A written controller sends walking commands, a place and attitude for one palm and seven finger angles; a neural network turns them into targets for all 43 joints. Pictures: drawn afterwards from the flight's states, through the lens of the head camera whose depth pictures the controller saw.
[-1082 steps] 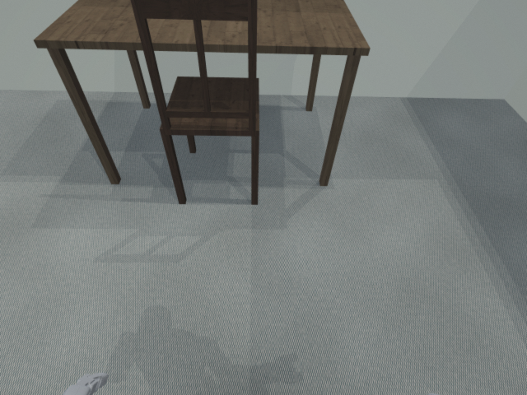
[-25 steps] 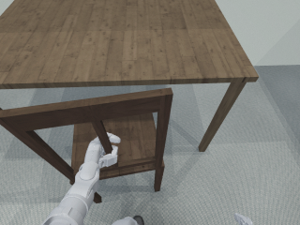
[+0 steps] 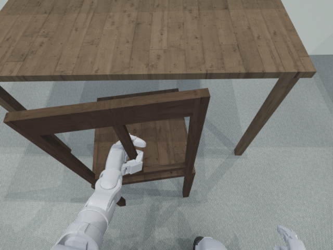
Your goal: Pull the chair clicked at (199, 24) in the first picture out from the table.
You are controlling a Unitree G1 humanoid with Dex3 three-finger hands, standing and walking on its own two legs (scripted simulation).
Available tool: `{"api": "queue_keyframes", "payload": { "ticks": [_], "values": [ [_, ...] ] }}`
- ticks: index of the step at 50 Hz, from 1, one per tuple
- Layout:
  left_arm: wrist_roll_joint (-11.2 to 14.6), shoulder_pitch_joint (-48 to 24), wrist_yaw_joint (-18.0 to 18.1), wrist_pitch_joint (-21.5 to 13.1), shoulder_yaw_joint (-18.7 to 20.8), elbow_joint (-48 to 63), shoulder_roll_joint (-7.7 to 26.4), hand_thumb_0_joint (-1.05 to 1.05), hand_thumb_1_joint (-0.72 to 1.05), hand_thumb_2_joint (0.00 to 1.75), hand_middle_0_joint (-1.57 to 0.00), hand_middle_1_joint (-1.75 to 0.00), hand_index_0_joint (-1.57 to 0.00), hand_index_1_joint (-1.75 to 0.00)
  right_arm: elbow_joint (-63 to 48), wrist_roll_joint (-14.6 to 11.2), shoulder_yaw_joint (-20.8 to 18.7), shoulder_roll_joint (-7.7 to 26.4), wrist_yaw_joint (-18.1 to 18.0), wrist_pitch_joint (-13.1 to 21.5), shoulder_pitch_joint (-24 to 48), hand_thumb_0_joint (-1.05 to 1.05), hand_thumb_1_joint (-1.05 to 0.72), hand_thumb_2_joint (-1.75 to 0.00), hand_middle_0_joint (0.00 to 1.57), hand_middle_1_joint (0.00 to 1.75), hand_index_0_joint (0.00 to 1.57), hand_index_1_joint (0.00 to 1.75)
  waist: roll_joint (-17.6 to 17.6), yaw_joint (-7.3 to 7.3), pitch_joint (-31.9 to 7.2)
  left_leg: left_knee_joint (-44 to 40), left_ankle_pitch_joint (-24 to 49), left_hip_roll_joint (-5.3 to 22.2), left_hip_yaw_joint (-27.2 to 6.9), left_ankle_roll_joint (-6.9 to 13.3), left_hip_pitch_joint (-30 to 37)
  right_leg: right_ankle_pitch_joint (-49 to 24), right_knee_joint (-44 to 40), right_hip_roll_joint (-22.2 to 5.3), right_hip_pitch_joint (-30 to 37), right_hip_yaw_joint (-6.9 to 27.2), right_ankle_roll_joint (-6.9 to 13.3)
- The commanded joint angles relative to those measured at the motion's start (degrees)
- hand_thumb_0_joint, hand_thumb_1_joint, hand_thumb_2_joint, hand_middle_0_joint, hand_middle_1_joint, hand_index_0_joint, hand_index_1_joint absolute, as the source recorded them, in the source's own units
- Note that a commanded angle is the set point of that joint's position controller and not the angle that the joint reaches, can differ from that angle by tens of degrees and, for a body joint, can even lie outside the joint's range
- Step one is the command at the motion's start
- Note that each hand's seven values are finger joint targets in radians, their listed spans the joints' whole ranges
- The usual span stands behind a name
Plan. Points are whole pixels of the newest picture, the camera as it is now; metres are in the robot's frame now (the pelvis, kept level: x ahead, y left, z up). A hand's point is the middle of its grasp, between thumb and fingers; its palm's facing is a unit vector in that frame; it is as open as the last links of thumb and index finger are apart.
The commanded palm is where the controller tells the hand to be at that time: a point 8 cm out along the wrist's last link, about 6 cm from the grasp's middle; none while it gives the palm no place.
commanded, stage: step backward, pulling the chair out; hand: left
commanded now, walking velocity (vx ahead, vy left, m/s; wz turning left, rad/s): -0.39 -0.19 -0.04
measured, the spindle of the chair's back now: (131, 152) +0.36 +0.10 -0.06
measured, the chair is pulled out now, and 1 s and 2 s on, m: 0.15 0.27 0.45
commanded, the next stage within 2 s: none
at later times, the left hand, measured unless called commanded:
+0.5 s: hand (133, 183) +0.28 +0.09 -0.06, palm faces -0.08 -0.98 -0.17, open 5.4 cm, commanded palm +0.25 +0.15 -0.06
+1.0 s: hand (135, 210) +0.21 +0.08 -0.06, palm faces -0.02 -0.99 -0.17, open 5.3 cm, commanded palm +0.18 +0.14 -0.06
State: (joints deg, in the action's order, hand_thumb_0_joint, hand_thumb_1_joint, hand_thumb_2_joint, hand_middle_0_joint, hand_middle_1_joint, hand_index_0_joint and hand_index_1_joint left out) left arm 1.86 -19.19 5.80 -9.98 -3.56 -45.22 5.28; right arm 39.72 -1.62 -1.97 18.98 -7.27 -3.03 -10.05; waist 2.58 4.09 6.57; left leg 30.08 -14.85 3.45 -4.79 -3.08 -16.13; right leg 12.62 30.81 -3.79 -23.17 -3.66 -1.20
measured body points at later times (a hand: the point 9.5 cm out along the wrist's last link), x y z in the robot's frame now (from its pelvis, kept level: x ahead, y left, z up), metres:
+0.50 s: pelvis -0.06 +0.00 +0.00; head +0.03 -0.03 +0.43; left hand +0.28 +0.14 -0.05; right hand +0.03 -0.24 -0.15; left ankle -0.08 +0.16 -0.71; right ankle +0.02 -0.12 -0.73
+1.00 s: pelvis -0.13 -0.03 +0.01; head -0.01 -0.06 +0.44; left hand +0.21 +0.13 -0.04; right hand +0.00 -0.27 -0.14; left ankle -0.13 +0.12 -0.69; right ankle -0.13 -0.14 -0.73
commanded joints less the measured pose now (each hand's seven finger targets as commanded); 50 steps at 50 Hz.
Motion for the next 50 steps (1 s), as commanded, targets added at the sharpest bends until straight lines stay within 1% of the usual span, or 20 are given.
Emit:
{"api": "queue_keyframes", "payload": {
  "ticks": [1,3,5,15,18,20,21,22,24,30,32,34,36,38,41,43,44,45,48,50],
  "values": [
    [-0.4,-11.8,-0.6,-2.8,-1.4,13.3,5.1,0.00,0.90,0.90,-0.50,-1.45,-0.50,-1.45,-8.0,0.0,-2.1,3.1,0.5,0.1,-4.4,0.00,-0.90,-0.90,0.20,0.30,0.20,0.30,-7.1,-0.49,-26.8,0.4,42.4,5.9,3.2,2.8,12.3,-38.8,1.5,-1.8,17.6,2.6,1.1],
    [-0.9,-11.2,-1.2,-3.2,-1.7,16.5,5.3,0.00,0.90,0.90,-0.50,-1.45,-0.50,-1.45,-9.1,0.6,-1.9,2.3,0.3,-0.1,-3.5,0.00,-0.90,-0.90,0.20,0.30,0.20,0.30,-4.9,0.09,-28.5,1.7,45.7,5.0,5.1,1.5,12.4,-46.8,2.9,-2.2,19.5,1.5,1.5],
    [-1.3,-7.4,-1.7,-3.5,-0.5,17.7,5.3,0.00,0.90,0.90,-0.50,-1.45,-0.50,-1.45,-10.2,1.0,-2.1,2.0,0.9,-0.5,-2.2,0.00,-0.90,-0.90,0.20,0.30,0.20,0.30,-0.9,-0.39,-29.2,2.0,46.5,5.3,4.6,1.2,12.3,-43.6,3.4,-2.1,18.4,1.5,2.4],
    [-2.4,-2.1,-1.9,-3.2,1.3,25.0,6.2,0.00,0.90,0.90,-0.50,-1.45,-0.50,-1.45,-11.2,3.3,-0.8,-0.3,3.7,1.3,1.1,0.00,-0.90,-0.90,0.20,0.30,0.20,0.30,13.1,-0.78,-19.7,-2.5,48.5,12.5,-0.1,5.6,9.5,-3.1,4.4,2.6,7.8,0.1,1.8],
    [-2.2,-2.6,-0.7,-3.2,3.9,22.6,8.8,0.00,0.90,0.90,-0.50,-1.45,-0.50,-1.45,-9.9,2.6,-1.1,-0.1,3.2,1.9,0.5,0.00,-0.90,-0.90,0.20,0.30,0.20,0.30,6.8,-0.84,-18.4,0.8,36.3,10.5,1.6,4.4,3.8,-16.4,-0.8,1.4,14.0,1.1,2.3],
    [-1.8,-4.6,-0.1,-3.7,4.5,20.0,9.7,0.00,0.90,0.90,-0.50,-1.45,-0.50,-1.45,-8.8,1.6,-1.6,-0.8,2.4,1.8,-1.2,0.00,-0.90,-0.90,0.20,0.30,0.20,0.30,-4.4,0.01,-22.1,6.9,14.2,3.8,7.3,0.8,0.7,-32.9,-4.1,-4.8,17.5,4.8,4.0],
    [-1.6,-4.6,0.2,-3.9,5.3,18.1,10.7,0.00,0.90,0.90,-0.50,-1.45,-0.50,-1.45,-8.2,1.1,-1.8,-1.2,2.0,1.9,-1.3,0.00,-0.90,-0.90,0.20,0.30,0.20,0.30,-12.2,-0.45,-24.3,13.7,-6.8,-0.5,7.7,-0.1,-2.4,-34.5,-7.8,-10.3,18.4,9.5,6.5],
    [-1.7,-3.9,0.3,-3.8,6.1,15.4,11.5,0.00,0.90,0.90,-0.50,-1.45,-0.50,-1.45,-7.9,0.9,-1.7,-1.1,1.7,2.1,-0.2,0.00,-0.90,-0.90,0.20,0.30,0.20,0.30,-15.9,-1.74,-25.0,21.9,-16.6,-3.0,5.2,0.7,-4.2,-29.1,-11.6,-13.9,17.0,11.9,7.8],
    [-1.8,-2.9,1.0,-2.7,5.9,11.2,10.3,0.00,0.90,0.90,-0.50,-1.45,-0.50,-1.45,-6.8,0.9,-1.0,-1.2,1.7,2.5,1.1,0.00,-0.90,-0.90,0.20,0.30,0.20,0.30,-13.5,-3.14,-23.3,27.2,-18.3,-1.8,0.8,1.4,-6.7,-20.3,-12.5,-16.7,15.3,12.6,9.4],
    [-0.1,-0.4,0.9,-2.6,2.9,12.6,6.9,0.00,0.90,0.90,-0.50,-1.45,-0.50,-1.45,-6.5,0.3,0.2,0.9,1.1,1.6,-0.2,0.00,-0.90,-0.90,0.20,0.30,0.20,0.30,-8.8,-1.37,-22.2,-5.7,-2.8,0.4,2.8,2.3,0.6,-18.1,-6.0,-9.5,17.5,3.5,4.6],
    [0.2,-1.9,0.5,-2.8,0.8,17.4,5.6,0.00,0.90,0.90,-0.50,-1.45,-0.50,-1.45,-9.3,0.7,-1.3,4.1,0.9,0.8,0.4,0.00,-0.90,-0.90,0.20,0.30,0.20,0.30,7.0,-1.71,-20.2,-10.3,19.5,11.9,-12.1,8.7,0.2,-10.6,4.8,0.4,12.6,0.6,0.7],
    [-0.1,-4.2,-0.2,-2.7,0.3,22.4,5.8,0.00,0.90,0.90,-0.50,-1.45,-0.50,-1.45,-9.9,2.1,-0.4,0.5,2.0,0.5,2.0,0.00,-0.90,-0.90,0.20,0.30,0.20,0.30,14.8,-2.10,-19.4,-10.3,33.8,16.2,-12.2,11.2,2.4,8.2,14.2,1.4,6.7,2.9,1.3],
    [-0.8,-4.5,0.0,-2.0,1.0,22.0,5.8,0.00,0.90,0.90,-0.50,-1.45,-0.50,-1.45,-9.0,2.5,-0.9,0.1,3.1,1.5,2.0,0.00,-0.90,-0.90,0.20,0.30,0.20,0.30,15.7,-2.80,-15.5,-6.8,42.5,16.2,-9.4,11.3,4.8,12.9,17.0,1.8,1.9,3.8,2.4],
    [-0.3,-5.8,0.1,-2.0,1.4,20.6,5.8,0.00,0.90,0.90,-0.50,-1.45,-0.50,-1.45,-7.8,2.0,-1.7,0.9,3.9,2.6,-1.2,0.00,-0.90,-0.90,0.20,0.30,0.20,0.30,10.8,-1.94,-17.9,0.3,57.2,14.4,-6.3,9.2,18.5,6.1,4.7,2.3,0.5,3.1,2.6],
    [-1.4,-9.3,0.1,-3.6,1.6,16.8,6.8,0.00,0.90,0.90,-0.50,-1.45,-0.50,-1.45,-5.5,1.6,-2.2,1.2,4.0,3.5,-3.6,0.00,-0.90,-0.90,0.20,0.30,0.20,0.30,9.3,-1.47,-22.4,7.7,56.3,9.6,-2.9,5.5,25.3,-9.6,-14.6,3.0,6.6,1.5,2.8],
    [-2.6,-11.4,0.0,-4.7,2.9,14.2,10.2,0.00,0.90,0.90,-0.50,-1.45,-0.50,-1.45,-5.9,1.3,-1.6,1.0,3.2,3.1,-3.4,0.00,-0.90,-0.90,0.20,0.30,0.20,0.30,1.9,-1.19,-23.8,12.0,32.9,5.1,2.9,2.3,7.5,-46.8,-11.1,-4.3,24.4,6.1,4.9],
    [-2.4,-12.0,0.0,-4.8,3.6,12.2,11.1,0.00,0.90,0.90,-0.50,-1.45,-0.50,-1.45,-6.5,0.8,-1.2,0.2,2.3,2.6,-2.7,0.00,-0.90,-0.90,0.20,0.30,0.20,0.30,-6.6,-1.17,-24.0,15.6,4.4,0.9,5.1,0.5,-4.3,-66.0,-6.1,-11.2,32.0,11.3,8.1],
    [-1.7,-11.1,0.2,-3.9,6.2,9.1,12.8,0.00,0.90,0.90,-0.50,-1.45,-0.50,-1.45,-6.1,0.3,-2.1,1.3,1.5,2.4,-1.4,0.00,-0.90,-0.90,0.20,0.30,0.20,0.30,-15.5,-2.54,-26.4,20.5,-12.9,-1.9,2.5,0.4,-9.6,-74.2,-4.1,-15.4,35.6,12.4,8.4],
    [-2.2,-8.7,0.1,-3.1,7.6,8.7,13.1,0.00,0.90,0.90,-0.50,-1.45,-0.50,-1.45,-6.7,0.9,-0.3,0.5,1.4,2.6,3.8,0.00,-0.90,-0.90,0.20,0.30,0.20,0.30,-5.9,-4.28,-23.8,18.5,-13.4,-0.6,-1.9,1.2,-12.0,-61.6,-3.3,-17.7,32.2,12.1,9.0],
    [-1.9,-7.1,0.5,-3.0,6.9,8.6,11.3,0.00,0.90,0.90,-0.50,-1.45,-0.50,-1.45,-6.6,0.5,0.6,-0.6,1.3,1.7,3.7,0.00,-0.90,-0.90,0.20,0.30,0.20,0.30,-6.7,-3.85,-25.1,11.7,-9.9,-1.0,0.1,0.7,-10.7,-58.7,-2.2,-15.7,34.0,9.3,8.1]
  ]
}}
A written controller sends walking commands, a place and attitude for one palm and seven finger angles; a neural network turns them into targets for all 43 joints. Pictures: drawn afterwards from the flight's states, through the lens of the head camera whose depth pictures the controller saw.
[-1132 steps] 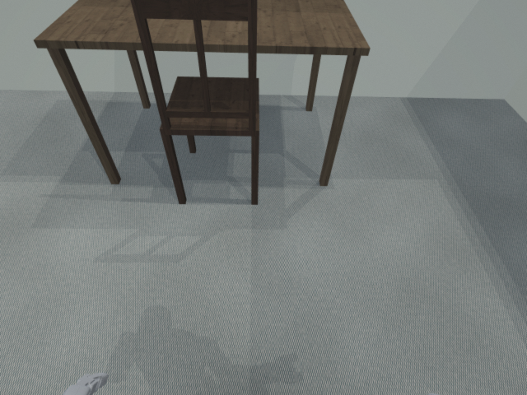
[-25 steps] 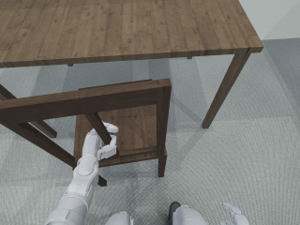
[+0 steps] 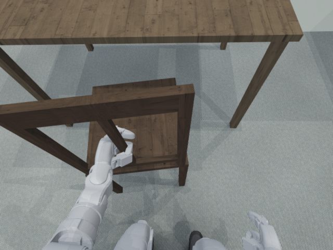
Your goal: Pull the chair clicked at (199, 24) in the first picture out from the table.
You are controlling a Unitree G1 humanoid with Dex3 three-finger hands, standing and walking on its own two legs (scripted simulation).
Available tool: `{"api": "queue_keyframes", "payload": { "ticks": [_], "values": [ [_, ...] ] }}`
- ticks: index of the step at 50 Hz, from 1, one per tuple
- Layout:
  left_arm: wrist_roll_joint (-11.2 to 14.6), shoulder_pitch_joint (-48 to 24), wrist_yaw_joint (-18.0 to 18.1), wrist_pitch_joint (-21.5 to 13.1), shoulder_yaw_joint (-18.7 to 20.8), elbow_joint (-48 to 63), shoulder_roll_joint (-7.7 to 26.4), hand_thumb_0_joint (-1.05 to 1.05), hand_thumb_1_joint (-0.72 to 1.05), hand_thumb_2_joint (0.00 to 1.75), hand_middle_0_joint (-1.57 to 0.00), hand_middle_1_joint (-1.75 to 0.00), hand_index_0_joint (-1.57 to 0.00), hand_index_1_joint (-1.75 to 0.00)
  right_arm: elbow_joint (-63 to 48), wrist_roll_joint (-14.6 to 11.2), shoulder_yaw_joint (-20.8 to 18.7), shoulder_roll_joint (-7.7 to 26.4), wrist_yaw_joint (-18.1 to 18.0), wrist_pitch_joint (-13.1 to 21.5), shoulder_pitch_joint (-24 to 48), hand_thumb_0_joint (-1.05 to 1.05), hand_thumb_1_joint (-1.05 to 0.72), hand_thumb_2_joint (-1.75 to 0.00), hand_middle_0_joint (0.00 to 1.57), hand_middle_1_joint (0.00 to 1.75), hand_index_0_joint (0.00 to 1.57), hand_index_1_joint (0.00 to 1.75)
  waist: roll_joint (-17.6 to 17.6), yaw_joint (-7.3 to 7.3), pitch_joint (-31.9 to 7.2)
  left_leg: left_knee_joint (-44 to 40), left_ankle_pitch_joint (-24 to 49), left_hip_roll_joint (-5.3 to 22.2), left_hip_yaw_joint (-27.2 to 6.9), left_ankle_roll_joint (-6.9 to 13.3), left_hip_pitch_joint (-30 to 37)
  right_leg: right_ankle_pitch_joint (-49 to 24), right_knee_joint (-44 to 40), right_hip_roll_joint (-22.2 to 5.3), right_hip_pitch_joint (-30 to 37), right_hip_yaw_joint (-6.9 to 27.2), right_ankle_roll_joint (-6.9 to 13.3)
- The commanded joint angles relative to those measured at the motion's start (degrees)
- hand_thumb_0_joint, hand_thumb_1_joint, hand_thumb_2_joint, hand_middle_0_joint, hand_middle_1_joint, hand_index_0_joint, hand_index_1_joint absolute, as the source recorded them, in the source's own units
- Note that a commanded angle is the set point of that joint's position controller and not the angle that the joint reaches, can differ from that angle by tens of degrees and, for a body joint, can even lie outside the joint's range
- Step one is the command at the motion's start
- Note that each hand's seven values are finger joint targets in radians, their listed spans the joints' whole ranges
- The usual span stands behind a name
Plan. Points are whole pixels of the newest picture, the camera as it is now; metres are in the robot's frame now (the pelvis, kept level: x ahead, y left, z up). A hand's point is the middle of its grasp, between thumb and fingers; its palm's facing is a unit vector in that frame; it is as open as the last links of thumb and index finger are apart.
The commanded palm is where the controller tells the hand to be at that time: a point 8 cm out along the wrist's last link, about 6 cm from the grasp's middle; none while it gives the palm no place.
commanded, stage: step backward, pulling the chair out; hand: left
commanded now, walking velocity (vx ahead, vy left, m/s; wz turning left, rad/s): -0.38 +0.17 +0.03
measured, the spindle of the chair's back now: (121, 144) +0.36 +0.15 -0.07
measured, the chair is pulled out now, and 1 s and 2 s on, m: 0.27 0.45 0.54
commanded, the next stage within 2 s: stop walking, hand still on the chair in 1.20 s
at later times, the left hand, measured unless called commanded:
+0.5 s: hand (122, 187) +0.25 +0.13 -0.07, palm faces -0.02 -0.99 -0.17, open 5.4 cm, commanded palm +0.22 +0.19 -0.07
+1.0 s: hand (115, 230) +0.15 +0.13 -0.06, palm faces -0.12 -0.98 -0.13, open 5.3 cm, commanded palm +0.13 +0.18 -0.07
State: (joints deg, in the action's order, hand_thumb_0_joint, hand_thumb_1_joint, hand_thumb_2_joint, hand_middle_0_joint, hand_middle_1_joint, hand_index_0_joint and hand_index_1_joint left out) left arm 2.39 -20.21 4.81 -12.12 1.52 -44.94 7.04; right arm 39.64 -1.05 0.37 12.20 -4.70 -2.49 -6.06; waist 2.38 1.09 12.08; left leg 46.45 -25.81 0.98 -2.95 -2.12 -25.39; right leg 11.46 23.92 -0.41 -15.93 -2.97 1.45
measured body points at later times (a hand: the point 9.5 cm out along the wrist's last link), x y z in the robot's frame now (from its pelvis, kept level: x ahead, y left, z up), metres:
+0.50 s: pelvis -0.08 +0.01 -0.01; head +0.03 -0.01 +0.42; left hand +0.25 +0.18 -0.05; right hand +0.04 -0.20 -0.16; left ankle -0.03 +0.18 -0.74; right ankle -0.11 -0.09 -0.74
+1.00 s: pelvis -0.17 +0.05 +0.00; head -0.07 +0.05 +0.43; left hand +0.16 +0.19 -0.05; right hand -0.04 -0.20 -0.12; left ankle -0.20 +0.20 -0.74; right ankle -0.16 -0.07 -0.73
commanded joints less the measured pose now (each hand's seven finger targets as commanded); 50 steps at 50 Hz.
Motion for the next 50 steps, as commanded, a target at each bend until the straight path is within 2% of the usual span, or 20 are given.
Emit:
{"api": "queue_keyframes", "payload": {
  "ticks": [1,5,7,10,13,15,22,23,24,25,26,27,29,37,40,41,44,45,46,50],
  "values": [
    [-2.2,-5.3,1.6,-0.6,2.1,8.8,10.1,0.00,0.90,0.90,-0.50,-1.45,-0.50,-1.45,-6.9,-0.1,-1.8,6.5,-1.4,0.9,0.0,0.00,-0.90,-0.90,0.20,0.30,0.20,0.30,-7.2,-1.09,-30.9,-6.1,2.6,1.1,-0.8,-0.3,-0.6,-58.1,5.0,-18.8,26.8,8.7,4.9],
    [-1.3,-4.6,1.6,1.0,-0.9,13.2,7.9,0.00,0.90,0.90,-0.50,-1.45,-0.50,-1.45,-8.8,-0.4,-2.5,8.3,-2.4,-0.4,-0.8,0.00,-0.90,-0.90,0.20,0.30,0.20,0.30,-12.0,-0.19,-29.9,-13.8,10.8,2.7,0.1,0.2,5.0,-52.1,5.3,-17.9,22.5,6.7,4.3],
    [-0.9,-4.5,1.4,0.9,-2.5,16.1,6.8,0.00,0.90,0.90,-0.50,-1.45,-0.50,-1.45,-9.8,-0.3,-2.9,8.8,-2.9,-0.8,-1.7,0.00,-0.90,-0.90,0.20,0.30,0.20,0.30,-10.9,0.63,-29.8,-18.1,27.1,5.4,0.4,1.4,11.7,-43.6,5.9,-13.5,17.3,4.0,1.4],
    [-1.0,-5.1,0.5,0.5,-5.7,19.0,3.3,0.00,0.90,0.90,-0.50,-1.45,-0.50,-1.45,-11.4,-0.1,-3.8,9.6,-1.9,-1.8,-3.3,0.00,-0.90,-0.90,0.20,0.30,0.20,0.30,-2.5,1.42,-28.1,-21.5,50.6,12.2,-2.4,4.8,19.0,-20.6,8.5,-4.4,8.3,1.1,-2.1],
    [-2.0,-5.8,-0.2,-0.2,-5.7,24.9,3.6,0.00,0.90,0.90,-0.50,-1.45,-0.50,-1.45,-11.5,1.8,-3.5,7.9,-0.4,-0.8,-2.4,0.00,-0.90,-0.90,0.20,0.30,0.20,0.30,15.8,1.12,-29.4,-22.3,64.7,16.1,-4.9,7.9,24.3,6.6,16.5,-1.6,-0.2,0.6,-1.5],
    [-2.1,-3.0,-0.2,0.2,-5.4,23.4,2.9,0.00,0.90,0.90,-0.50,-1.45,-0.50,-1.45,-11.5,2.2,-3.4,7.0,1.1,0.1,-2.1,0.00,-0.90,-0.90,0.20,0.30,0.20,0.30,16.7,0.25,-27.3,-21.9,62.4,18.1,-4.7,9.4,22.1,16.2,20.8,-1.1,-2.9,1.3,-0.8],
    [-2.0,-4.6,0.3,-1.9,-2.3,19.7,6.2,0.00,0.90,0.90,-0.50,-1.45,-0.50,-1.45,-8.1,1.3,-3.8,7.4,1.7,2.4,-4.0,0.00,-0.90,-0.90,0.20,0.30,0.20,0.30,9.6,0.73,-27.9,-12.9,55.6,14.6,-3.4,6.0,27.7,-4.3,-5.7,-1.4,3.4,2.2,-1.1],
    [-2.5,-3.6,0.3,-2.4,-0.2,19.0,9.1,0.00,0.90,0.90,-0.50,-1.45,-0.50,-1.45,-8.0,1.1,-3.8,7.4,1.4,2.4,-4.1,0.00,-0.90,-0.90,0.20,0.30,0.20,0.30,5.7,0.55,-28.3,-10.3,48.8,11.8,-0.7,4.3,23.9,-17.2,-8.5,-3.2,8.2,2.8,-1.1],
    [-2.8,-3.8,0.2,-2.9,-0.5,18.3,9.7,0.00,0.90,0.90,-0.50,-1.45,-0.50,-1.45,-8.4,0.6,-3.3,5.8,0.9,2.2,-3.7,0.00,-0.90,-0.90,0.20,0.30,0.20,0.30,-2.9,1.14,-29.0,-6.0,29.5,7.7,4.4,1.4,15.1,-37.4,-6.1,-9.2,15.5,6.7,0.6],
    [-1.9,-4.8,0.9,-2.8,2.2,16.6,12.3,0.00,0.90,0.90,-0.50,-1.45,-0.50,-1.45,-8.5,-0.4,-4.2,6.4,-0.2,2.2,-3.7,0.00,-0.90,-0.90,0.20,0.30,0.20,0.30,-17.3,1.04,-31.8,2.6,2.4,1.5,6.1,-0.5,5.0,-59.4,-0.6,-15.8,21.9,11.7,1.7],
    [-1.9,-3.8,0.8,-2.4,2.6,14.5,11.6,0.00,0.90,0.90,-0.50,-1.45,-0.50,-1.45,-8.9,-0.5,-4.1,7.4,-0.5,2.8,-0.9,0.00,-0.90,-0.90,0.20,0.30,0.20,0.30,-18.8,-0.55,-32.1,9.8,-4.8,-0.6,0.2,0.1,0.8,-64.9,1.9,-18.9,22.2,10.8,0.6],
    [-2.2,-4.0,0.6,-2.4,1.7,13.7,9.6,0.00,0.90,0.90,-0.50,-1.45,-0.50,-1.45,-9.0,-0.4,-3.1,6.6,-0.3,3.0,1.2,0.00,-0.90,-0.90,0.20,0.30,0.20,0.30,-15.8,-0.88,-29.9,12.3,-2.8,0.3,-2.7,0.4,-1.0,-59.1,2.0,-19.3,20.2,9.7,0.1],
    [-2.5,-2.2,1.1,-1.8,2.5,12.6,10.1,0.00,0.90,0.90,-0.50,-1.45,-0.50,-1.45,-7.4,0.3,-1.9,5.5,-0.4,3.0,1.6,0.00,-0.90,-0.90,0.20,0.30,0.20,0.30,-6.9,-0.66,-28.5,9.8,-1.9,0.8,-3.2,-0.5,-3.0,-53.1,3.0,-19.9,21.2,9.9,5.4],
    [-1.3,-2.9,1.8,0.0,-1.4,11.1,5.9,0.00,0.90,0.90,-0.50,-1.45,-0.50,-1.45,-7.9,-0.6,-2.4,7.4,-1.7,1.1,-1.8,0.00,-0.90,-0.90,0.20,0.30,0.20,0.30,-13.1,-0.35,-28.4,-8.3,0.7,1.3,0.2,-0.3,2.0,-52.9,3.4,-19.4,23.1,8.8,6.7],
    [-0.8,-2.4,1.6,0.3,-4.8,14.9,4.0,0.00,0.90,0.90,-0.50,-1.45,-0.50,-1.45,-8.4,-0.1,-2.7,8.3,-2.5,-0.2,-2.8,0.00,-0.90,-0.90,0.20,0.30,0.20,0.30,-7.9,0.73,-29.0,-25.1,22.2,4.8,2.6,0.1,11.9,-42.6,7.5,-14.7,19.2,4.3,3.3],
    [-0.5,-2.7,1.4,0.3,-5.8,17.1,3.4,0.00,0.90,0.90,-0.50,-1.45,-0.50,-1.45,-9.4,-0.1,-3.5,9.6,-2.6,-0.3,-2.5,0.00,-0.90,-0.90,0.20,0.30,0.20,0.30,-3.3,0.67,-28.3,-27.8,42.8,10.2,-1.0,2.3,17.0,-34.4,9.9,-9.9,13.7,1.5,0.2],
    [-1.4,-3.2,-0.2,-0.9,-8.8,22.0,-1.0,0.00,0.90,0.90,-0.50,-1.45,-0.50,-1.45,-10.8,0.7,-4.2,8.4,0.4,0.0,-4.9,0.00,-0.90,-0.90,0.20,0.30,0.20,0.30,9.5,1.55,-28.0,-21.0,75.9,18.2,-4.6,8.5,31.4,6.0,16.9,-1.2,-4.2,0.7,-1.0],
    [-2.2,-4.8,-0.6,-1.2,-9.3,25.1,-0.7,0.00,0.90,0.90,-0.50,-1.45,-0.50,-1.45,-10.7,2.0,-3.9,7.5,1.0,0.8,-3.5,0.00,-0.90,-0.90,0.20,0.30,0.20,0.30,16.7,1.24,-26.9,-20.3,78.9,19.0,-4.7,9.0,32.0,12.3,19.0,-1.7,-7.3,0.3,-1.0],
    [-2.5,-4.9,-0.8,-1.0,-8.5,24.8,0.0,0.00,0.90,0.90,-0.50,-1.45,-0.50,-1.45,-10.2,2.5,-3.6,7.3,1.6,1.3,-2.8,0.00,-0.90,-0.90,0.20,0.30,0.20,0.30,18.0,0.63,-26.3,-19.3,77.6,18.9,-3.8,9.0,30.6,13.6,20.7,-2.0,-7.4,0.7,-0.6],
    [-2.1,-6.3,-0.2,-0.8,-7.1,22.3,1.3,0.00,0.90,0.90,-0.50,-1.45,-0.50,-1.45,-9.3,1.0,-4.6,8.1,2.3,2.5,-5.3,0.00,-0.90,-0.90,0.20,0.30,0.20,0.30,11.1,1.93,-26.9,-14.0,72.2,16.8,-1.6,6.4,35.8,4.8,5.2,-1.0,-4.1,0.4,0.0]
  ]
}}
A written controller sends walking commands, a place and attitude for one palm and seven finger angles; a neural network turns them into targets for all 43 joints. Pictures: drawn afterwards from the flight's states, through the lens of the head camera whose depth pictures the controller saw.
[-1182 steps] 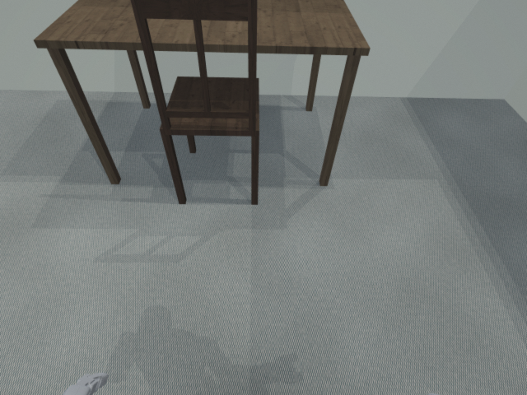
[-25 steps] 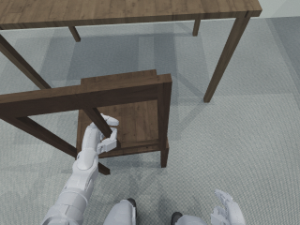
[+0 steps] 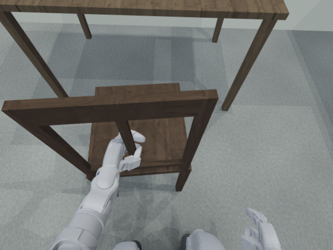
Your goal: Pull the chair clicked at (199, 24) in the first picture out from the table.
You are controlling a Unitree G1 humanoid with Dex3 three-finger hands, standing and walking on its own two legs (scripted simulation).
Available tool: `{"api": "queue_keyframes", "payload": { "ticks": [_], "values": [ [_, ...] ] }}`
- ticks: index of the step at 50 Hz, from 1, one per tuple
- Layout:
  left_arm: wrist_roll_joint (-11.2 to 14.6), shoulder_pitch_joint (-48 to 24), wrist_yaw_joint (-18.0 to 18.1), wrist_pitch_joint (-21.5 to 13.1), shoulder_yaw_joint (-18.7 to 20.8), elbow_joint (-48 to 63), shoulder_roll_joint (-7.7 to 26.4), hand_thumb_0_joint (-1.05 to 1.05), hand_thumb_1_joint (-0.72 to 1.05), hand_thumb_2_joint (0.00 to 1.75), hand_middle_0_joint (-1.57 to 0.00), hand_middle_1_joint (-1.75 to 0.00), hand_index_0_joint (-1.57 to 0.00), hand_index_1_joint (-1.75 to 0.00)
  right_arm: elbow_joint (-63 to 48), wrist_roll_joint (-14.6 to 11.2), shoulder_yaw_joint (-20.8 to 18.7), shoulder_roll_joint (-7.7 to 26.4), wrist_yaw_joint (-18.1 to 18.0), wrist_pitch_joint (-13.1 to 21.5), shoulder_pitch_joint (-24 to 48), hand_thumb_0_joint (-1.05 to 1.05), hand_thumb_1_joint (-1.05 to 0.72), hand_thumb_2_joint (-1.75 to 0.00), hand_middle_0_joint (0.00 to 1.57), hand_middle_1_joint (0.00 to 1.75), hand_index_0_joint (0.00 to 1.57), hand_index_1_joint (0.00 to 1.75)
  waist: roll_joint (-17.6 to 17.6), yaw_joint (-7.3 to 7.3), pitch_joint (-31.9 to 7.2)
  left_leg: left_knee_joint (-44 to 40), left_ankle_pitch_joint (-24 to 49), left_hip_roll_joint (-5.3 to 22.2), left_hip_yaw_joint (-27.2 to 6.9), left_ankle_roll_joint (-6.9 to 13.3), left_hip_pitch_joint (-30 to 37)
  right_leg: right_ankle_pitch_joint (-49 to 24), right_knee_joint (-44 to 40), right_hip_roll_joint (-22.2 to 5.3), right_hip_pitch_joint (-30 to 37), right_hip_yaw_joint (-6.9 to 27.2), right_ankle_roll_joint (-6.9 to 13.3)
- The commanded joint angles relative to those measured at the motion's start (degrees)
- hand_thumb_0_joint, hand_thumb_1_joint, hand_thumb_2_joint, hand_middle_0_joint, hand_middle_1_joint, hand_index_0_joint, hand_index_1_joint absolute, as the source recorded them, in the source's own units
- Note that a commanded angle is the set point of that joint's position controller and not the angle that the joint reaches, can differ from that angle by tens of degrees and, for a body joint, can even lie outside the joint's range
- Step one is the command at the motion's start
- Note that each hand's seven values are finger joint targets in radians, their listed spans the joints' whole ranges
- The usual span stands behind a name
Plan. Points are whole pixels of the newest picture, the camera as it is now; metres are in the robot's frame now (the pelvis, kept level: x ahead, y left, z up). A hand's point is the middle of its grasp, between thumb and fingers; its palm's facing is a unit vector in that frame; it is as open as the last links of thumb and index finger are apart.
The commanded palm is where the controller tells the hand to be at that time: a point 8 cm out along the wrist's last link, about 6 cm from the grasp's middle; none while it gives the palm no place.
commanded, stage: step backward, pulling the chair out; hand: left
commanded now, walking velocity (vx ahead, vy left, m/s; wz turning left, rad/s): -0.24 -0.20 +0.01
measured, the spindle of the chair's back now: (130, 146) +0.36 +0.11 -0.06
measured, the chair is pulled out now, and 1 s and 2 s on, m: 0.45 0.54 0.54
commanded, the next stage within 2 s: stop walking, hand still on the chair in 0.20 s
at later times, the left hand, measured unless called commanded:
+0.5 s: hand (132, 187) +0.25 +0.09 -0.05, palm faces -0.09 -0.99 -0.10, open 5.2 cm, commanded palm +0.24 +0.15 -0.05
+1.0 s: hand (129, 192) +0.24 +0.10 -0.06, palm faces -0.07 -0.99 -0.15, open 5.4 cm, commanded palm +0.22 +0.16 -0.05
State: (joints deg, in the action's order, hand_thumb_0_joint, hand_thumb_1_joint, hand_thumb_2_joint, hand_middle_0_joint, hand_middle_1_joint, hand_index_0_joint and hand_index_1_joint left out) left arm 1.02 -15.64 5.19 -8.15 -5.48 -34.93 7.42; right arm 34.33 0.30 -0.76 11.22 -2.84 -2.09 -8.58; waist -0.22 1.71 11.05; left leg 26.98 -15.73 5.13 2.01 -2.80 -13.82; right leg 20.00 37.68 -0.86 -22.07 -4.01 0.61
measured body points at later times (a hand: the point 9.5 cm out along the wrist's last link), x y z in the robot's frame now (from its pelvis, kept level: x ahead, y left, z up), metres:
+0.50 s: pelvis -0.09 +0.01 -0.01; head -0.01 +0.02 +0.44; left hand +0.25 +0.15 -0.04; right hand +0.04 -0.26 -0.12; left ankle -0.11 +0.15 -0.74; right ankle -0.01 -0.12 -0.73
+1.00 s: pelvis -0.05 +0.00 +0.00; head -0.02 -0.01 +0.45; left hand +0.24 +0.16 -0.04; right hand +0.08 -0.25 -0.13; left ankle -0.11 +0.15 -0.74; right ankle -0.01 -0.12 -0.74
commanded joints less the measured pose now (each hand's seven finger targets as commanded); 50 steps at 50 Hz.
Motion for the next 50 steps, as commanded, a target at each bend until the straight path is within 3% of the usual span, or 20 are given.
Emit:
{"api": "queue_keyframes", "payload": {
  "ticks": [1,3,4,5,6,7,10,13,15,16,18,19,21,22,24,28,33,37,45,50],
  "values": [
    [-0.9,-10.9,-0.6,-4.8,0.8,11.2,2.2,0.00,0.90,0.90,-0.50,-1.45,-0.50,-1.45,-3.6,-0.4,-3.4,8.8,0.2,2.2,-2.7,0.00,-0.90,-0.90,0.20,0.30,0.20,0.30,12.4,1.24,-25.4,6.1,59.7,12.7,-7.0,6.6,23.2,-6.9,-12.6,-0.4,4.3,1.5,0.8],
    [-1.6,-12.1,-0.8,-5.1,2.3,9.3,4.8,0.00,0.90,0.90,-0.50,-1.45,-0.50,-1.45,-2.9,-0.4,-2.9,8.5,-0.1,1.9,-2.6,0.00,-0.90,-0.90,0.20,0.30,0.20,0.30,10.3,0.98,-24.7,8.9,52.6,11.8,-7.0,5.1,17.3,-18.1,-20.4,-1.3,12.0,2.2,1.2],
    [-1.9,-12.0,-0.8,-5.2,2.7,7.9,5.4,0.00,0.90,0.90,-0.50,-1.45,-0.50,-1.45,-2.7,-0.8,-2.5,7.7,-0.3,1.5,-2.8,0.00,-0.90,-0.90,0.20,0.30,0.20,0.30,6.1,1.08,-26.4,11.9,43.3,9.1,-3.8,3.4,11.9,-34.6,-19.9,-4.3,19.2,3.9,2.0],
    [-1.5,-12.7,-0.7,-5.6,3.4,6.2,6.5,0.00,0.90,0.90,-0.50,-1.45,-0.50,-1.45,-3.0,-1.2,-2.1,6.8,-1.0,1.4,-3.0,0.00,-0.90,-0.90,0.20,0.30,0.20,0.30,-2.2,1.33,-26.8,15.4,19.8,4.9,-0.9,1.2,1.9,-52.6,-15.9,-10.7,25.7,8.3,4.8],
    [-0.2,-11.9,-0.2,-4.9,6.4,2.6,8.6,0.00,0.90,0.90,-0.50,-1.45,-0.50,-1.45,-2.9,-2.2,-2.8,7.3,-1.9,1.6,-2.6,0.00,-0.90,-0.90,0.20,0.30,0.20,0.30,-15.8,0.61,-29.3,21.6,-7.8,-0.1,-1.9,0.1,-4.0,-63.1,-12.9,-16.2,27.8,12.1,7.8],
    [-0.1,-10.8,-0.5,-4.6,6.2,0.4,7.6,0.00,0.90,0.90,-0.50,-1.45,-0.50,-1.45,-3.2,-2.3,-2.9,7.8,-2.2,1.7,-0.8,0.00,-0.90,-0.90,0.20,0.30,0.20,0.30,-16.8,-0.59,-28.5,27.3,-14.3,-1.6,-5.1,0.6,-7.1,-64.3,-12.5,-18.7,26.1,11.2,7.6],
    [-0.5,-9.1,-0.3,-4.4,7.1,-1.9,7.4,0.00,0.90,0.90,-0.50,-1.45,-0.50,-1.45,-2.2,-1.4,-0.8,6.1,-2.0,1.4,0.9,0.00,-0.90,-0.90,0.20,0.30,0.20,0.30,-6.7,-1.18,-26.6,27.3,-12.8,-1.6,-5.9,0.6,-9.6,-53.1,-11.8,-18.5,23.5,9.0,8.1],
    [0.0,-8.1,0.8,-3.8,7.1,-2.9,7.7,0.00,0.90,0.90,-0.50,-1.45,-0.50,-1.45,-2.1,-2.0,-0.4,6.6,-2.1,0.7,0.6,0.00,-0.90,-0.90,0.20,0.30,0.20,0.30,-4.9,-1.21,-25.8,22.4,-11.0,-2.2,-4.3,0.9,-8.1,-50.3,-11.8,-18.7,22.7,8.4,7.7],
    [0.6,-7.5,0.6,-3.4,5.5,-2.5,5.3,0.00,0.90,0.90,-0.50,-1.45,-0.50,-1.45,-2.9,-2.1,-0.3,6.5,-2.4,0.4,-0.2,0.00,-0.90,-0.90,0.20,0.30,0.20,0.30,-8.2,-1.19,-26.2,16.7,-9.4,-2.4,-3.1,1.0,-6.4,-47.9,-11.6,-17.9,22.6,7.9,7.3],
    [0.8,-19.5,0.8,-4.0,5.8,7.4,7.8,0.00,0.90,0.90,-0.50,-1.45,-0.50,-1.45,-3.5,-2.2,0.0,6.6,-2.9,0.7,0.2,0.00,-0.90,-0.90,0.20,0.30,0.20,0.30,-9.8,-0.97,-27.0,12.5,-7.7,-2.2,-2.9,1.5,-3.3,-44.4,-11.7,-17.3,22.2,8.1,6.5],
    [1.4,-19.1,1.2,-3.2,5.0,7.3,7.2,0.00,0.90,0.90,-0.50,-1.45,-0.50,-1.45,-2.8,-2.1,-0.2,6.9,-3.8,1.0,-0.8,0.00,-0.90,-0.90,0.20,0.30,0.20,0.30,-8.1,0.02,-25.4,1.1,-0.3,-1.8,-1.4,2.3,2.6,-28.9,-12.4,-14.6,19.1,6.5,4.3],
    [1.9,-17.9,0.9,-2.5,4.1,6.8,5.4,0.00,0.90,0.90,-0.50,-1.45,-0.50,-1.45,-3.1,-1.7,-0.6,7.4,-3.9,0.8,-1.6,0.00,-0.90,-0.90,0.20,0.30,0.20,0.30,-5.3,0.03,-25.6,-4.7,5.9,-0.4,-1.5,2.8,6.2,-22.0,-10.4,-12.4,18.2,5.2,2.6],
    [2.1,-19.1,0.1,-1.5,1.2,8.4,1.9,0.00,0.90,0.90,-0.50,-1.45,-0.50,-1.45,-4.9,-1.6,-1.3,9.9,-3.6,0.6,-1.3,0.00,-0.90,-0.90,0.20,0.30,0.20,0.30,9.1,-1.42,-23.6,-7.9,16.0,8.7,-12.1,7.5,5.9,-7.8,-4.3,-3.8,13.6,1.3,-1.0],
    [2.1,-19.2,-0.3,-0.9,0.5,7.0,0.9,0.00,0.90,0.90,-0.50,-1.45,-0.50,-1.45,-4.8,-2.1,-1.2,9.2,-3.0,0.2,-1.9,0.00,-0.90,-0.90,0.20,0.30,0.20,0.30,9.4,-1.71,-23.3,-8.6,14.6,10.6,-12.9,9.2,4.6,-1.9,-3.4,-2.2,13.6,1.4,-1.2],
    [1.4,-22.2,-0.7,-0.9,-0.4,7.4,0.7,0.00,0.90,0.90,-0.50,-1.45,-0.50,-1.45,-4.2,-1.8,-0.2,7.2,-2.8,0.8,-0.4,0.00,-0.90,-0.90,0.20,0.30,0.20,0.30,17.6,-1.01,-20.6,-8.7,15.3,9.3,-11.3,10.1,2.3,1.0,-3.4,-2.4,14.1,0.6,-0.8],
    [1.2,-20.5,-0.7,-0.5,0.7,3.1,2.5,0.00,0.90,0.90,-0.50,-1.45,-0.50,-1.45,-3.1,-2.5,-1.5,9.4,-1.9,1.0,-4.3,0.00,-0.90,-0.90,0.20,0.30,0.20,0.30,4.0,-0.20,-22.9,-4.3,7.9,5.1,-6.1,6.8,4.2,-6.6,-12.0,-1.8,18.8,1.2,-0.9],
    [0.6,-17.3,-0.3,-1.1,0.8,-1.5,3.3,0.00,0.90,0.90,-0.50,-1.45,-0.50,-1.45,-1.5,-2.4,-1.1,8.2,-2.2,1.8,-4.3,0.00,-0.90,-0.90,0.20,0.30,0.20,0.30,0.9,-0.31,-16.0,-5.9,-7.0,1.0,-2.4,4.7,0.6,2.8,-16.4,-3.9,12.9,5.6,0.5],
    [0.5,-14.3,0.1,-2.2,2.5,-3.0,3.9,0.00,0.90,0.90,-0.50,-1.45,-0.50,-1.45,-0.8,-1.9,-0.9,7.5,-2.4,2.3,-4.7,0.00,-0.90,-0.90,0.20,0.30,0.20,0.30,-5.5,-0.55,-17.1,-3.5,1.5,0.2,-1.6,3.8,2.5,-4.0,-17.7,-6.3,14.0,8.2,1.3],
    [0.4,-9.8,-0.2,-3.0,2.0,-1.2,3.5,0.00,0.90,0.90,-0.50,-1.45,-0.50,-1.45,-0.8,-2.0,-1.7,7.8,-3.3,2.0,-3.4,0.00,-0.90,-0.90,0.20,0.30,0.20,0.30,-4.4,-0.29,-21.9,-1.8,19.4,1.7,-1.7,2.9,6.4,-34.9,-10.6,-7.4,20.5,6.7,2.0],
    [0.6,-8.8,-0.2,-2.4,1.3,-0.2,3.0,0.00,0.90,0.90,-0.50,-1.45,-0.50,-1.45,-1.7,-2.1,-1.7,7.7,-3.5,1.1,-2.2,0.00,-0.90,-0.90,0.20,0.30,0.20,0.30,-4.0,-0.23,-22.0,-2.3,17.3,1.6,-1.5,2.7,6.8,-33.6,-11.1,-7.8,20.1,6.5,1.7]
  ]
}}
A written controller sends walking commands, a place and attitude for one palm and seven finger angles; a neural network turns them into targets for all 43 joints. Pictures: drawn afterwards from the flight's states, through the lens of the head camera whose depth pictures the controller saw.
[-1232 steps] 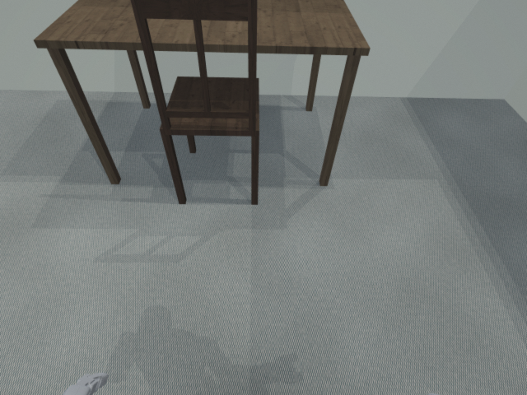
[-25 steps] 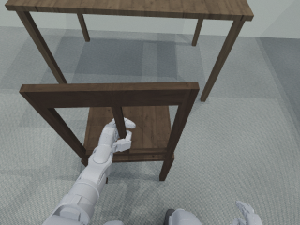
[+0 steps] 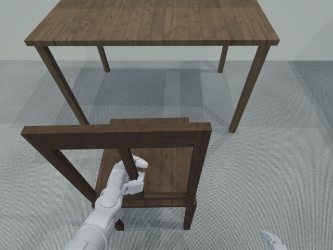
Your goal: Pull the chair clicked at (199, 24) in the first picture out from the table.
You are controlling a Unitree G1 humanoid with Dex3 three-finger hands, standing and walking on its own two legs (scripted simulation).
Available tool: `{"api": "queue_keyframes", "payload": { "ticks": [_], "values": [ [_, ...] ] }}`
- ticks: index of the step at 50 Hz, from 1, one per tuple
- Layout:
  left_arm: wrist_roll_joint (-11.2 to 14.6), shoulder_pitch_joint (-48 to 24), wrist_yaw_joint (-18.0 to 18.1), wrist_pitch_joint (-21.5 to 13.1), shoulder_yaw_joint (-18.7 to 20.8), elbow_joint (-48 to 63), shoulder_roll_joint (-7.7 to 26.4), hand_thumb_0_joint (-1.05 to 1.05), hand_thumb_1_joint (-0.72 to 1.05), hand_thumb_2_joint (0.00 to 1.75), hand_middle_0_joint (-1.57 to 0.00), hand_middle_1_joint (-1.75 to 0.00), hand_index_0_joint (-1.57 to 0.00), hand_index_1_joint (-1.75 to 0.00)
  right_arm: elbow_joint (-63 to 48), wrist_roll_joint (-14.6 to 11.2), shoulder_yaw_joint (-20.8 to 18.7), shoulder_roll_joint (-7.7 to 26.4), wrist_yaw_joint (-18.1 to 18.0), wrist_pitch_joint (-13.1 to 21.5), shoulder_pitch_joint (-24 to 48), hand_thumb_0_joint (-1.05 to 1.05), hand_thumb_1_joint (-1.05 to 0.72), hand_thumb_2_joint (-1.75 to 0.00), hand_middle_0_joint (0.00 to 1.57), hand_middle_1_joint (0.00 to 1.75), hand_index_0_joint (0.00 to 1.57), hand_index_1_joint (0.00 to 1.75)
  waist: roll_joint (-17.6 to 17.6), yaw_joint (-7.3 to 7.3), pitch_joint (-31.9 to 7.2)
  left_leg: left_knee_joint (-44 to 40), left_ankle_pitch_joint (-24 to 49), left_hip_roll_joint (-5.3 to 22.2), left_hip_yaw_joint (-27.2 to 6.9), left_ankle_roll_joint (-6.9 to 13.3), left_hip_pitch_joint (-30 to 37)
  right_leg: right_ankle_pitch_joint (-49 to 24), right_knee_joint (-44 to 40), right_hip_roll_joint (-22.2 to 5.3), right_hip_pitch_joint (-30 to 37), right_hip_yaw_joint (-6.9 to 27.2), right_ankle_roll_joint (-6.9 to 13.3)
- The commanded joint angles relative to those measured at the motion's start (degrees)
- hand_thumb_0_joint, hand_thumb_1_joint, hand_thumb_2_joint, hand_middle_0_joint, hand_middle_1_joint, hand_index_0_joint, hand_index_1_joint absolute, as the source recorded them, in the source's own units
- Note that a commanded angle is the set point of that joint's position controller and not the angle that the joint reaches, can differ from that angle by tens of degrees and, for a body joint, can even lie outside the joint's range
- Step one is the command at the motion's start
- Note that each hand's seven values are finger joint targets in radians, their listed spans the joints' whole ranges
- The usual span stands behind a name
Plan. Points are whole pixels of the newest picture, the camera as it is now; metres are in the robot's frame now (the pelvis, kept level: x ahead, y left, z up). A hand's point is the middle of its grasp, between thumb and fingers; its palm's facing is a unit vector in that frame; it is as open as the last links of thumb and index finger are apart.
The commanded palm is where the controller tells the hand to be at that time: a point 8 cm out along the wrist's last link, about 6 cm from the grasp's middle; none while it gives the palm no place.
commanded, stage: stop walking, hand still on the chair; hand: left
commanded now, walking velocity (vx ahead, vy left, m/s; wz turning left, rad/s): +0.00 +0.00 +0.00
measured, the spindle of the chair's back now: (133, 175) +0.32 +0.11 -0.06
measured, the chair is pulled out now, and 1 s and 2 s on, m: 0.54 0.54 0.54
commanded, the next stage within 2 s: open the thumb and straighten the fingers in 0.20 s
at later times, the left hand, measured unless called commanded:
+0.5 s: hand (135, 179) +0.30 +0.10 -0.06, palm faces -0.10 -0.99 -0.13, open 6.8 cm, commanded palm +0.29 +0.16 -0.04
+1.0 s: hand (127, 170) +0.33 +0.13 -0.06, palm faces -0.05 -0.99 -0.16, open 16.8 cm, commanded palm +0.30 +0.17 -0.04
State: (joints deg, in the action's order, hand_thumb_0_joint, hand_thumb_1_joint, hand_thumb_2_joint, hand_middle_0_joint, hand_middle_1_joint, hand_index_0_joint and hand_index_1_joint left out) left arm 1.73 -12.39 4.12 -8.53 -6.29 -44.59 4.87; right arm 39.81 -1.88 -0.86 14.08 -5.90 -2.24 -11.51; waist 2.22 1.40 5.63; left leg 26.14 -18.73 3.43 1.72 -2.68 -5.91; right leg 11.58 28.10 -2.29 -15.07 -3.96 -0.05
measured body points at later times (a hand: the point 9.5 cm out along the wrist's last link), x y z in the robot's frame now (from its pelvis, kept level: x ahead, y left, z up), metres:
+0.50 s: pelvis -0.01 +0.01 -0.01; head +0.04 +0.02 +0.44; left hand +0.30 +0.16 -0.05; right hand +0.08 -0.24 -0.12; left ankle -0.05 +0.15 -0.74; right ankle +0.04 -0.12 -0.74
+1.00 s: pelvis +0.01 +0.02 -0.02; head +0.07 +0.01 +0.42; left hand +0.33 +0.18 -0.04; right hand +0.12 -0.23 -0.14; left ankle -0.05 +0.15 -0.74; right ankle +0.04 -0.12 -0.74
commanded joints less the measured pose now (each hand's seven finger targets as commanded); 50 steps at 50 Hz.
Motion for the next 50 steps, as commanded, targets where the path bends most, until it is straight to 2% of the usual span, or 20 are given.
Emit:
{"api": "queue_keyframes", "payload": {
  "ticks": [1,8,14,15,16,17,19,21,23,25,26,27,29,32,35,40,41,43,47,50],
  "values": [
    [0.0,-12.1,0.9,-1.9,2.0,9.4,5.4,0.00,0.90,0.90,-0.50,-1.45,-0.50,-1.45,-7.2,0.0,-1.5,4.7,-0.5,0.9,1.0,0.00,-0.90,-0.90,0.20,0.30,0.20,0.30,-6.6,0.04,-16.2,-1.5,18.9,3.2,-1.2,2.6,-1.2,-23.5,-2.1,-6.5,12.7,6.8,2.4],
    [-0.1,-13.1,1.6,-1.1,2.3,10.0,6.3,0.00,0.90,0.90,-0.50,-1.45,-0.50,-1.45,-7.8,-0.1,-1.4,5.0,-0.5,0.2,1.2,0.00,-0.90,-0.90,0.20,0.30,0.20,0.30,-2.5,-0.16,-14.7,-4.0,13.8,3.1,-1.6,3.0,-2.6,-13.2,-3.9,-5.4,10.7,6.4,2.0],
    [-0.2,-13.6,1.9,-0.9,2.6,9.6,6.1,0.00,0.90,0.90,-0.50,-1.45,-0.50,-1.45,-8.2,0.1,-1.1,4.8,-0.4,0.2,1.1,0.00,-0.90,-0.90,0.20,0.30,0.20,0.30,-4.4,-0.43,-14.6,-3.8,12.7,3.2,-1.7,3.2,-3.0,-11.6,-4.4,-5.3,10.7,6.8,2.0],
    [-0.4,-15.8,2.4,-1.5,6.6,14.1,10.6,0.00,0.90,0.90,-0.50,-1.45,-0.50,-1.45,-8.6,0.3,-1.3,5.2,-0.4,0.3,1.5,0.00,-0.90,-0.90,0.20,0.30,0.20,0.30,-3.9,-0.73,-15.1,-3.7,13.5,3.2,-1.9,3.1,-2.9,-12.7,-4.1,-5.3,11.0,7.0,2.0],
    [1.7,-12.0,1.6,-0.9,0.8,9.6,2.8,0.00,0.78,0.84,-0.50,-1.45,-0.50,-1.45,-7.7,-1.7,-1.3,6.7,1.3,1.8,-1.5,0.00,-0.90,-0.90,0.20,0.30,0.20,0.30,-11.7,5.01,-15.3,-2.2,10.0,-0.7,0.4,3.8,-11.0,-11.4,-1.9,-1.9,6.5,0.9,0.4],
    [1.7,-14.9,1.7,-2.4,5.6,12.7,8.1,0.00,0.66,0.78,-0.50,-1.45,-0.50,-1.45,-7.6,-1.5,-1.5,7.5,2.0,2.9,-1.2,0.00,-0.90,-0.90,0.20,0.30,0.20,0.30,-13.3,3.26,-16.3,-0.7,9.1,-0.8,0.9,4.0,-14.1,-11.8,-0.2,-1.8,6.1,1.4,0.5],
    [1.5,-14.6,1.9,-3.4,7.3,15.5,10.6,0.00,0.42,0.67,-0.50,-1.45,-0.50,-1.45,-7.5,-1.1,-1.6,7.1,2.7,4.1,-2.0,0.00,-0.90,-0.90,0.20,0.30,0.20,0.30,-8.7,3.28,-17.8,0.0,7.0,-1.6,1.0,4.0,-15.2,-9.9,0.3,-1.9,6.0,2.2,0.1],
    [0.0,-13.2,1.6,-3.5,4.3,18.7,7.6,0.00,0.17,0.55,-0.50,-1.45,-0.50,-1.45,-8.0,-0.4,-1.4,6.3,3.7,5.9,-2.4,0.00,-0.90,-0.90,0.20,0.30,0.20,0.30,-1.2,2.69,-19.6,0.9,8.2,-2.3,1.4,3.7,-15.1,-10.1,1.5,-1.6,4.3,1.9,0.6],
    [-0.4,-13.6,1.6,-2.6,4.7,19.6,8.9,0.00,-0.07,0.43,-0.50,-1.45,-0.50,-1.45,-7.6,-0.3,-1.6,6.7,4.4,6.6,-3.6,0.00,-0.90,-0.90,0.20,0.30,0.20,0.30,0.6,3.07,-20.5,2.0,8.9,-2.2,1.2,3.5,-15.3,-10.1,2.5,-1.2,3.2,1.4,0.8],
    [-0.3,-14.4,1.1,-0.8,2.4,18.9,5.7,0.00,-0.31,0.32,-0.50,-1.45,-0.50,-1.45,-7.8,-0.2,-1.7,6.8,4.8,7.5,-4.2,0.00,-0.90,-0.90,0.20,0.30,0.20,0.30,-0.2,3.70,-20.6,2.8,8.2,-2.3,1.0,3.5,-15.8,-8.7,3.0,-0.7,0.9,0.8,0.5],
    [0.1,-15.3,0.9,0.0,3.3,19.4,6.4,0.00,-0.43,0.26,-0.47,-1.38,-0.47,-1.38,-7.8,-0.2,-1.9,7.1,4.8,7.8,-4.7,0.00,-0.90,-0.90,0.20,0.30,0.20,0.30,-0.5,3.70,-21.4,3.2,8.2,-2.3,0.8,3.4,-16.2,-8.5,3.5,-0.5,0.7,0.8,0.6],
    [0.1,-14.5,1.0,0.8,9.9,17.3,13.6,0.00,-0.55,0.20,-0.45,-1.30,-0.45,-1.30,-7.4,0.0,-2.1,8.1,4.5,7.6,-5.2,0.00,-0.90,-0.90,0.20,0.30,0.20,0.30,-1.4,2.59,-21.8,3.5,7.4,-2.4,0.7,3.5,-18.1,-8.1,4.3,-0.5,1.7,1.1,0.6],
    [1.3,-13.5,0.1,2.0,6.7,19.2,9.0,0.00,-0.55,0.20,-0.40,-1.16,-0.40,-1.16,-8.4,-0.2,-2.1,7.7,4.4,8.0,-5.2,0.00,-0.90,-0.90,0.20,0.30,0.20,0.30,-3.9,3.06,-23.1,3.6,8.0,-2.5,0.7,3.5,-18.2,-9.0,4.8,-0.3,2.4,0.7,0.5],
    [2.7,-12.2,-1.4,2.7,1.7,21.5,2.3,0.00,-0.55,0.20,-0.32,-0.94,-0.32,-0.94,-8.8,-0.2,-2.6,7.7,4.6,9.5,-5.5,0.00,-0.90,-0.90,0.20,0.30,0.20,0.30,-3.1,3.34,-24.3,5.0,11.4,-2.2,0.5,3.0,-16.9,-10.8,6.3,-0.1,-0.3,-0.1,0.6],
    [2.8,-9.1,-2.1,3.6,0.0,22.1,0.9,0.00,-0.55,0.20,-0.25,-0.73,-0.25,-0.73,-9.1,-0.2,-3.1,8.2,4.7,10.3,-6.2,0.00,-0.90,-0.90,0.20,0.30,0.20,0.30,-5.2,3.36,-23.9,6.3,13.5,-1.8,-0.3,2.9,-17.1,-11.2,7.9,0.0,-2.4,-0.9,0.6],
    [0.4,-6.5,0.0,5.0,5.3,25.2,6.7,0.00,-0.55,0.20,-0.13,-0.36,-0.13,-0.36,-10.0,0.3,-2.9,8.2,4.5,10.0,-6.1,0.00,-0.90,-0.90,0.20,0.30,0.20,0.30,-5.0,1.91,-22.8,7.1,12.3,-2.3,0.2,2.9,-20.4,-11.0,9.8,-0.1,-2.4,-0.4,0.7],
    [-0.5,-14.3,0.9,5.0,10.0,24.8,13.4,0.00,-0.55,0.20,-0.10,-0.29,-0.10,-0.29,-9.0,0.4,-2.7,8.8,4.0,9.3,-6.7,0.00,-0.90,-0.90,0.20,0.30,0.20,0.30,-5.6,2.95,-21.3,7.6,11.1,-2.4,0.0,3.1,-21.5,-10.4,9.8,-0.1,-3.2,0.3,0.5],
    [-1.8,-14.6,1.6,4.9,10.5,27.6,14.2,0.00,-0.55,0.20,-0.05,-0.14,-0.05,-0.14,-9.9,0.8,-2.6,8.0,3.5,9.0,-6.5,0.00,-0.90,-0.90,0.20,0.30,0.20,0.30,-2.3,2.16,-22.4,7.7,12.2,-2.5,0.1,3.3,-21.1,-10.8,10.5,-0.2,-2.0,0.6,0.7],
    [0.4,-8.5,0.5,5.9,5.3,28.7,5.6,0.00,-0.55,0.20,0.00,0.00,0.00,0.00,-10.8,0.5,-2.4,7.1,3.8,9.4,-6.2,0.00,-0.90,-0.90,0.20,0.30,0.20,0.30,-0.3,2.34,-26.1,9.6,19.0,-2.2,0.3,2.7,-17.2,-15.9,11.3,-0.1,-2.4,0.0,0.8],
    [1.6,-5.8,-1.8,8.1,2.0,27.6,2.7,0.00,-0.55,0.20,0.00,0.00,0.00,0.00,-11.3,0.2,-2.6,7.8,3.9,9.5,-6.1,0.00,-0.90,-0.90,0.20,0.30,0.20,0.30,-3.4,3.37,-25.3,10.7,19.6,-1.9,-0.1,2.7,-18.0,-17.0,11.5,-0.1,-3.2,-0.8,0.5]
  ]
}}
